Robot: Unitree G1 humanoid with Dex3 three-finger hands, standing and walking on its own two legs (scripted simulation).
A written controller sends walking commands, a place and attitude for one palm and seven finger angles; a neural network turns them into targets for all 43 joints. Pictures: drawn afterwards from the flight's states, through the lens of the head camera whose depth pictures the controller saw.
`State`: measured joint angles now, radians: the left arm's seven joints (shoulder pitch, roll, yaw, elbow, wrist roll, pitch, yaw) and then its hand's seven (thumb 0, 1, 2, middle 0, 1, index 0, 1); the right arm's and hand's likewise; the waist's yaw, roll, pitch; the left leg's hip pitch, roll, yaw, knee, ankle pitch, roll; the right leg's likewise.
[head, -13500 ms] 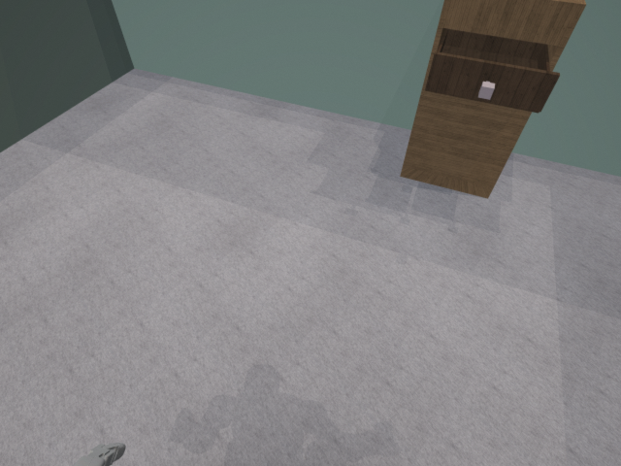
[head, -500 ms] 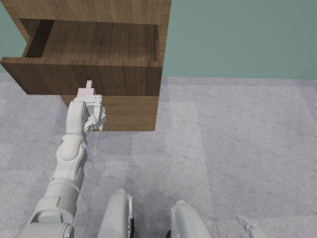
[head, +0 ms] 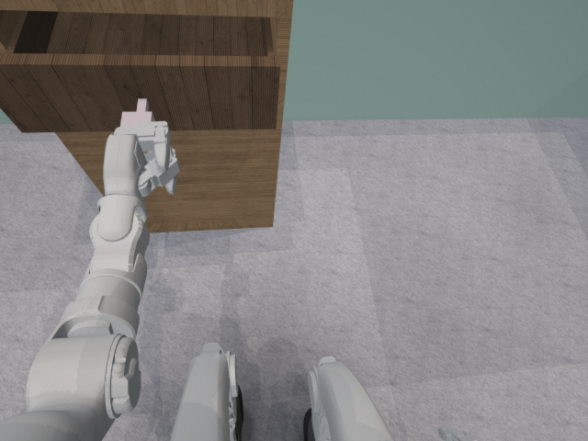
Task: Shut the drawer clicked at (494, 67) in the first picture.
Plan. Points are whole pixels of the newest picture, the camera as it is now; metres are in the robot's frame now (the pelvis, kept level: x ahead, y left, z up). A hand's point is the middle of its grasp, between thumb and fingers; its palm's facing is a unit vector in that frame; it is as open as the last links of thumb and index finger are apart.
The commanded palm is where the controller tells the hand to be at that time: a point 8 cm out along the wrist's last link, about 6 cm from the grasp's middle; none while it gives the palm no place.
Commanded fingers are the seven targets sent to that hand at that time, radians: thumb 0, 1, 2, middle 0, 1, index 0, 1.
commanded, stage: push the drawer shut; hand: left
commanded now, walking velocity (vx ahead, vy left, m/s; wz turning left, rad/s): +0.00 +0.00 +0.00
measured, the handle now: (141, 121) +0.54 +0.20 +0.04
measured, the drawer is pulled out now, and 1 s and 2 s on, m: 0.10 0.00 0.00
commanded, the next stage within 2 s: pull the fist back off the drawer in 1.22 s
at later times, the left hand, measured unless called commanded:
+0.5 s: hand (177, 131) +0.53 +0.15 +0.04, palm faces +0.03 -1.00 -0.04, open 3.4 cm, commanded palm +0.53 +0.18 +0.04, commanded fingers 0.00 0.90 0.90 -1.40 -1.60 -1.40 -1.60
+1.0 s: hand (177, 107) +0.57 +0.15 +0.04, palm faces +0.02 -1.00 -0.03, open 3.5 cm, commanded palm +0.59 +0.18 +0.04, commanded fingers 0.00 0.90 0.90 -1.40 -1.60 -1.40 -1.60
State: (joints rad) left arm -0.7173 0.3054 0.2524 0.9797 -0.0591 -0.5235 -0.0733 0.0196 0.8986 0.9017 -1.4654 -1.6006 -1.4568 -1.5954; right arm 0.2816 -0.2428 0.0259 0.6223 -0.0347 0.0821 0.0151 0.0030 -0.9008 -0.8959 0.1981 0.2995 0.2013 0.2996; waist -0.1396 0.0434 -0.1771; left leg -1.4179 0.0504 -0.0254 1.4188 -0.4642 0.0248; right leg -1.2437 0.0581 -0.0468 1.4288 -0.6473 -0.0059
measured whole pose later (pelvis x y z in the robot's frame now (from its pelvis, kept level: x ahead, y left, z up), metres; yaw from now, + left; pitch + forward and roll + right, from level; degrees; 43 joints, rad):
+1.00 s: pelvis +0.00 +0.00 -0.03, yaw -3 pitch +32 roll -7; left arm -1.12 0.55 0.40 1.24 0.05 -0.43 -0.11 0.02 0.90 0.90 -1.48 -1.60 -1.49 -1.60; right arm 0.36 -0.25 0.07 0.64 -0.07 0.08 0.03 0.00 -0.90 -0.90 0.20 0.30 0.20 0.30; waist -0.24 0.06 -0.15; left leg -1.60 0.08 -0.07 1.52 -0.48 0.02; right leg -1.41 0.09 -0.08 1.50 -0.65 -0.02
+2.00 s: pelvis -0.01 +0.00 -0.02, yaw -5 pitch +32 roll -7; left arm -1.06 0.56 0.41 1.12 0.01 -0.34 -0.09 0.02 0.89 0.89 -1.43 -1.60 -1.46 -1.60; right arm 0.37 -0.24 0.08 0.63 -0.06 0.05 0.03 0.00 -0.90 -0.90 0.20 0.30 0.20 0.30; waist -0.24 0.06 -0.14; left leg -1.59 0.07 -0.06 1.49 -0.46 0.03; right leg -1.42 0.11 -0.05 1.46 -0.61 0.00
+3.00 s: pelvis +0.06 +0.00 +0.15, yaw +2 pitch +1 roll -1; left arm 0.17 0.31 0.11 -0.04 -0.09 -0.02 0.09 0.02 0.90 0.90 -1.40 -1.60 -1.40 -1.59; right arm 0.17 -0.22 0.07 0.51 0.04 0.07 -0.10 0.01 -0.90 -0.90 0.20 0.30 0.20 0.30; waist 0.02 0.05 -0.04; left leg -0.35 -0.01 0.00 0.59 -0.26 0.02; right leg -0.19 0.02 0.01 0.54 -0.37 -0.01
